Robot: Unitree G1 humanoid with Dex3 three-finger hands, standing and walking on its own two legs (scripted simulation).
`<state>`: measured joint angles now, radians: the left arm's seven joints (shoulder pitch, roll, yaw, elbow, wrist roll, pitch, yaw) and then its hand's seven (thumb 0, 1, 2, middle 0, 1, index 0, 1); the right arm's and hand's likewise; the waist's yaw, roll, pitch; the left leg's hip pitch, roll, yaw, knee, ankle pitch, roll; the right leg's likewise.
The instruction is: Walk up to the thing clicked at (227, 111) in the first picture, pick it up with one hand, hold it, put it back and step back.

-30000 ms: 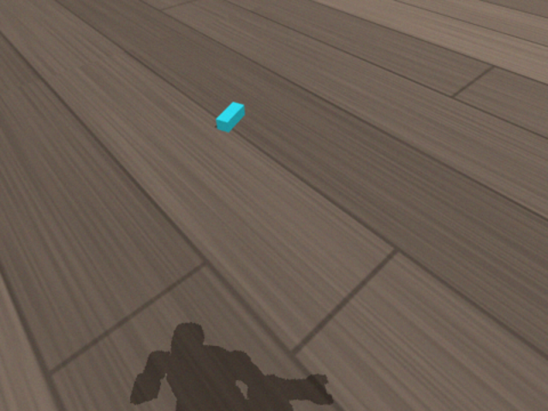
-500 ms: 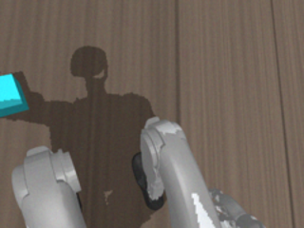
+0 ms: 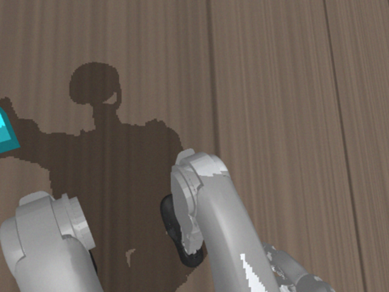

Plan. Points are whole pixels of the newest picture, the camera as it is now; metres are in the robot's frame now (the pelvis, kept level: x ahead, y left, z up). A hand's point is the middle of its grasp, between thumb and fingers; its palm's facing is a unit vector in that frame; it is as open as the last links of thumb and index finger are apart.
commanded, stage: open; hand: left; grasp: from above
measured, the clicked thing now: out of the picture +0.43 +0.34 -0.26
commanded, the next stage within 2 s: withdraw in 1.02 s
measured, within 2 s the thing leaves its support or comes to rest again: rests again in 1.50 s
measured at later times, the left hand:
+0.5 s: hand out of the picture +0.43 +0.35 -0.23, palm faces -0.43 -0.13 -0.90, open 13.2 cm
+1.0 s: hand out of the picture +0.43 +0.35 -0.22, palm faces -0.44 -0.14 -0.88, open 14.1 cm
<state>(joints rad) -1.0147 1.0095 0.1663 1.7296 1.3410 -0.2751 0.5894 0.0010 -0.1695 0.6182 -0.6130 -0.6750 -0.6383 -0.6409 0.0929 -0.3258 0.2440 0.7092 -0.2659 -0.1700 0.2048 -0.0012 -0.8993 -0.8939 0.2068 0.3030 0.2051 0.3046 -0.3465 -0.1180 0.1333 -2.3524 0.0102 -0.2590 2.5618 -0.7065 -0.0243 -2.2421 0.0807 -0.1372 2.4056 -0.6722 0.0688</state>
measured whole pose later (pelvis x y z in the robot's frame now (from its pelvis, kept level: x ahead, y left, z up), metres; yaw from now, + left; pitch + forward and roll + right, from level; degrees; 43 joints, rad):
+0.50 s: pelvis +0.00 +0.00 +0.00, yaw -1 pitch +27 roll -14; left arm -1.02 1.02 0.13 1.72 1.32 -0.26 0.63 0.00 -0.41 0.93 -0.24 -0.94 -0.23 -0.94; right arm 0.08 -0.34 0.26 0.71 -0.27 -0.22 0.23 0.00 -0.90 -0.89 0.21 0.30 0.21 0.31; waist -0.35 -0.14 0.14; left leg -2.35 0.01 -0.27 2.56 -0.71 -0.02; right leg -2.23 0.08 -0.15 2.39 -0.67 0.07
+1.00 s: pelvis +0.00 +0.00 +0.01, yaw -1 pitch +27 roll -14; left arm -1.02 1.02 0.13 1.69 1.28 -0.26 0.56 0.00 -0.53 1.02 -0.08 -1.01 -0.07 -1.01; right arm 0.08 -0.34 0.27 0.67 -0.25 -0.20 0.23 0.00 -0.89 -0.89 0.21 0.30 0.21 0.30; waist -0.35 -0.12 0.15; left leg -2.34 0.01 -0.27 2.54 -0.70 -0.02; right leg -2.22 0.08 -0.15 2.38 -0.67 0.07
